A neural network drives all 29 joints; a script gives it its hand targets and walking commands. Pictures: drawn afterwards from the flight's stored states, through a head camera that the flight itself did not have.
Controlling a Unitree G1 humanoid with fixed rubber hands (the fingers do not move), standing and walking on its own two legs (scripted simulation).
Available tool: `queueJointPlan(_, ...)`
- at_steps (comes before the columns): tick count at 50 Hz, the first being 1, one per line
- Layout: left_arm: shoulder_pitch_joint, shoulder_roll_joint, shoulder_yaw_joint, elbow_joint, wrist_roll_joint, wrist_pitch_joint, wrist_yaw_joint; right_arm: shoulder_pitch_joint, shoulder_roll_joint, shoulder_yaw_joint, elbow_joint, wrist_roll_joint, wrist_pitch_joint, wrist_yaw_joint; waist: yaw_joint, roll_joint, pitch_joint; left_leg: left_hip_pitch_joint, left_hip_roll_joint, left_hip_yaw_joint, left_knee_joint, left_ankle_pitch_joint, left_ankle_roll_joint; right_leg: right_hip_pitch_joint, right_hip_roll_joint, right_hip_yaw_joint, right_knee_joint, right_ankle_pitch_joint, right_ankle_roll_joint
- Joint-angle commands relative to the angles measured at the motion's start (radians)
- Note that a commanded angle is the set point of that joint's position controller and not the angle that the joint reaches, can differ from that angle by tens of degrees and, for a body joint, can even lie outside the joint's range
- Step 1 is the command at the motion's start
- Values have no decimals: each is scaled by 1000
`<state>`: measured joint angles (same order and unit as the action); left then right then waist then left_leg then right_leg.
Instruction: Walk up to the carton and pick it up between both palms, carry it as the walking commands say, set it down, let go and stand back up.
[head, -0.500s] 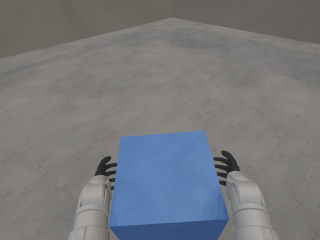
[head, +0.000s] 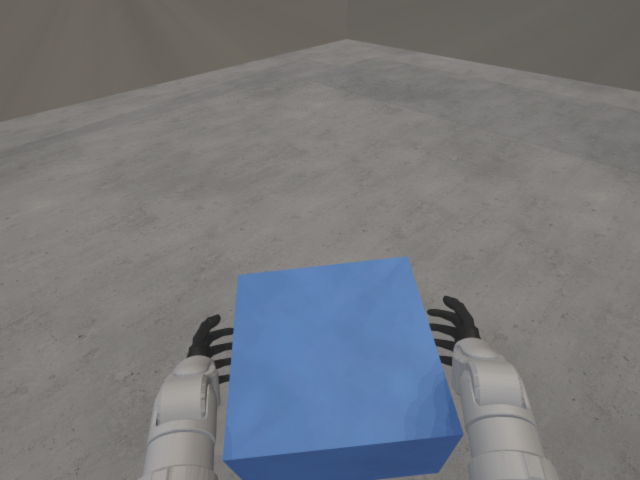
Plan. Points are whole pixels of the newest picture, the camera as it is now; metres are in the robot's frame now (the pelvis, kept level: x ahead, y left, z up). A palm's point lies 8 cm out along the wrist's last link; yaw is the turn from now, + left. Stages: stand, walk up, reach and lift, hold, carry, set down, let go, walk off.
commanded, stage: reach and lift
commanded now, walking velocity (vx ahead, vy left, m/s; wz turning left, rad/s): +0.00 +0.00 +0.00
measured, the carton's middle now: (334, 370) +0.33 +0.00 -0.04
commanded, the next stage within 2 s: hold in 0.12 s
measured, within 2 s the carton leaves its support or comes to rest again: neither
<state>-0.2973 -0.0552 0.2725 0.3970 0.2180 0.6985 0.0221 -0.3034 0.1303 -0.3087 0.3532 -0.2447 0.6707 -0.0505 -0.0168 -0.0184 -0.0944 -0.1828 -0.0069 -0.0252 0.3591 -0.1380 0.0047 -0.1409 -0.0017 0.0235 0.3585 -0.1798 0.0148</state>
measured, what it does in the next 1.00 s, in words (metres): stands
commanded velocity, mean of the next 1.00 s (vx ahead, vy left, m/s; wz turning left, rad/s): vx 0.13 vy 0.05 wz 0.00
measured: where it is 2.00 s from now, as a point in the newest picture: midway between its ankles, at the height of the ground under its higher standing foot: outside the picture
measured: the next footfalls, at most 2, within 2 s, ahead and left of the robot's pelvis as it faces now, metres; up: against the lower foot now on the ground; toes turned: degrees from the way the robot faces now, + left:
right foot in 1.32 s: +0.16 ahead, -0.11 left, +0.00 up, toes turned -5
left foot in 1.64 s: +0.42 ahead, +0.20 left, +0.00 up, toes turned +3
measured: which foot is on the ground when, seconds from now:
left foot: down 0.00-1.00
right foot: down 0.00-1.00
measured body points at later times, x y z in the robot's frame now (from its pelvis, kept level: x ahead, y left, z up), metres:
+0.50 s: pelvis -0.01 +0.00 +0.00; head -0.07 +0.01 +0.45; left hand +0.29 +0.18 +0.02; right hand +0.29 -0.18 +0.04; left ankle +0.04 +0.12 -0.75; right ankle +0.01 -0.13 -0.75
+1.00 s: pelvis +0.01 -0.01 -0.01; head -0.06 -0.01 +0.43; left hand +0.31 +0.17 +0.05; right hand +0.31 -0.18 +0.06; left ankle +0.03 +0.12 -0.74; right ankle +0.01 -0.13 -0.75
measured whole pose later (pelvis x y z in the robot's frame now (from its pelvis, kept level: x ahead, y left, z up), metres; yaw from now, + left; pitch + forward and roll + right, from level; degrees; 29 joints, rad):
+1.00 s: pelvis +0.01 -0.01 -0.01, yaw +0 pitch -3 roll +1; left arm -0.32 -0.08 0.26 0.25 0.22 0.85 0.07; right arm -0.30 0.13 -0.24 0.23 -0.25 0.79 -0.10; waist 0.00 -0.02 -0.11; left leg -0.24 -0.01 -0.02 0.54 -0.32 0.00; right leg -0.20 -0.01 0.01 0.54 -0.29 0.00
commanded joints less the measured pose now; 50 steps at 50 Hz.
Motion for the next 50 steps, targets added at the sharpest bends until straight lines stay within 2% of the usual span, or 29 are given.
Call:
queueJointPlan(1, -661, -1010, -604, -229, -277, -66, -367, -578, 944, 625, -114, 273, -29, 419, 11, 63, -388, 288, -59, -48, -38, 285, -25, 80, 103, 47, -58, 209, -24)
queueJointPlan(2, -656, -1002, -585, -174, -265, -57, -369, -570, 925, 594, -80, 244, -23, 417, -2, 30, -356, 274, -63, -45, -45, 245, -24, 80, 104, 38, -66, 189, -19)
queueJointPlan(4, -632, -1004, -600, -187, -251, -49, -367, -499, 923, 578, -68, 226, -10, 421, -5, 67, -328, 283, -60, -40, -51, 231, -26, 70, 101, 36, -73, 172, -23)
queueJointPlan(5, -650, -1007, -604, -196, -279, -61, -371, -556, 963, 613, -98, 251, -24, 421, 13, 2, -421, 314, -56, -49, -48, 279, -28, 82, 112, 32, -72, 187, -18)
queueJointPlan(6, -617, -1002, -599, -201, -257, -54, -370, -519, 939, 590, -93, 243, -17, 422, 12, 51, -349, 277, -58, -41, -52, 249, -26, 75, 108, 31, -70, 168, -23)
queueJointPlan(9, -632, -968, -544, -138, -241, -47, -376, -577, 916, 575, -76, 234, -6, 420, 22, -4, -278, 214, -60, -38, -73, 114, -13, 74, 107, 29, -82, 88, -22)
queueJointPlan(10, -681, -1001, -582, -159, -259, -55, -382, -526, 970, 575, -26, 223, -8, 425, -1, 9, -314, 233, -65, -32, -68, 88, -9, 61, 101, 36, -78, 81, -24)
queueJointPlan(13, -682, -1008, -601, -172, -255, -53, -377, -544, 940, 547, -17, 228, -22, 439, 4, 94, -329, 244, -61, -42, -63, 106, -26, 59, 104, 35, -69, 81, -44)
queueJointPlan(16, -670, -1006, -536, -84, -228, -53, -393, -560, 918, 516, 17, 200, -12, 435, -6, 44, -234, 199, -58, -30, -83, 0, -17, 38, 97, 22, -85, -8, -35)
queueJointPlan(19, -783, -975, -529, -139, -242, -81, -392, -596, 972, 522, 46, 214, -16, 448, 23, 19, -255, 185, -58, -37, -87, -49, -5, 27, 95, 27, -77, -61, -27)
queueJointPlan(20, -777, -1017, -555, -142, -251, -80, -391, -611, 962, 528, 11, 234, -28, 453, 6, 63, -292, 200, -58, -32, -81, -50, -13, 38, 102, 21, -62, -25, -33)
queueJointPlan(22, -775, -1022, -570, -136, -270, -87, -391, -621, 958, 551, -4, 234, -35, 443, 2, 19, -325, 225, -45, -36, -63, 34, -17, 21, 98, 27, -60, 23, -34)
queueJointPlan(24, -779, -1036, -596, -182, -287, -93, -396, -600, 968, 586, -37, 240, -38, 445, 4, 37, -399, 255, -60, -35, -49, 137, -18, 67, 103, 32, -54, 109, -33)
queueJointPlan(28, -708, -1019, -559, -121, -263, -78, -396, -579, 934, 557, -27, 221, -32, 435, 6, 23, -326, 257, -61, -34, -56, 102, -17, 34, 99, 25, -66, 74, -31)
queueJointPlan(29, -712, -1015, -584, -149, -273, -75, -396, -518, 947, 526, 31, 211, -23, 435, -14, 39, -314, 257, -56, -32, -71, 90, -26, 44, 96, 27, -73, 75, -33)
queueJointPlan(32, -663, -1000, -490, -35, -235, -69, -400, -620, 930, 539, -8, 223, -27, 438, 29, 0, -245, 181, -47, -37, -78, 28, -6, 51, 93, 25, -74, 23, -31)
queueJointPlan(33, -684, -1013, -503, -69, -241, -73, -403, -594, 945, 537, 9, 222, -26, 444, 17, 37, -300, 220, -59, -21, -76, 21, -9, 45, 95, 25, -71, 12, -32)
queueJointPlan(34, -678, -1010, -495, -36, -235, -69, -404, -579, 925, 523, 23, 209, -22, 443, 21, 14, -263, 218, -62, -26, -74, 27, -11, 38, 95, 27, -85, 13, -34)
queueJointPlan(35, -718, -1006, -538, -129, -259, -80, -400, -542, 955, 528, 49, 216, -23, 446, -1, 7, -288, 241, -58, -23, -71, 92, -17, 50, 97, 30, -83, 71, -32)
queueJointPlan(36, -762, -1030, -548, -130, -266, -84, -402, -584, 965, 557, -5, 230, -31, 447, 5, 48, -307, 231, -65, -23, -59, 53, -9, 62, 92, 35, -69, 51, -35)
queueJointPlan(38, -769, -1019, -569, -154, -276, -94, -402, -550, 948, 533, 40, 209, -30, 454, -3, 32, -339, 255, -56, -35, -60, 73, -21, 40, 96, 26, -65, 59, -40)
queueJointPlan(39, -779, -1026, -580, -113, -262, -86, -390, -661, 951, 598, -52, 241, -40, 432, 6, 83, -398, 147, 165, -52, 57, 162, -14, -7, -125, -17, 139, 104, -17)
queueJointPlan(42, -848, -1038, -641, -231, -291, -43, -360, -658, 978, 668, -86, 309, 14, 409, 16, 94, -308, -32, 132, -91, 3, -509, 54, -147, -85, 25, 160, -415, -42)
queueJointPlan(44, -910, -1028, -700, -322, -347, -9, -345, -695, 959, 674, -148, 345, 36, 388, 19, 181, -266, -109, 137, -105, -61, -552, 47, -134, -44, -34, 196, -355, -17)
queueJointPlan(45, -876, -1037, -698, -305, -336, 29, -332, -734, 964, 691, -184, 355, 62, 375, 23, 166, -214, -152, 125, -79, -46, -538, 44, -131, -22, -63, 166, -335, -13)
queueJointPlan(46, -850, -1049, -700, -322, -355, 52, -326, -719, 980, 711, -224, 369, 84, 359, 27, 85, -237, -180, 124, -63, -20, -504, 47, -91, -15, -64, 135, -304, -14)
queueJointPlan(47, -855, -1038, -708, -347, -354, 72, -314, -668, 985, 699, -196, 371, 111, 357, 36, 96, -231, -230, 98, -25, 70, -457, 38, -29, -83, 25, 66, -328, -44)
queueJointPlan(49, -794, -1023, -726, -389, -379, 115, -300, -651, 949, 733, -293, 374, 152, 332, 45, -171, -227, -388, 3, 78, 324, -368, 3, 66, -279, 311, -128, -484, -117)
queueJointPlan(50, -731, -1037, -727, -391, -389, 141, -291, -651, 948, 757, -345, 389, 172, 317, 49, -244, -248, -442, -5, 95, 421, -304, -4, 105, -360, 452, -193, -507, -160)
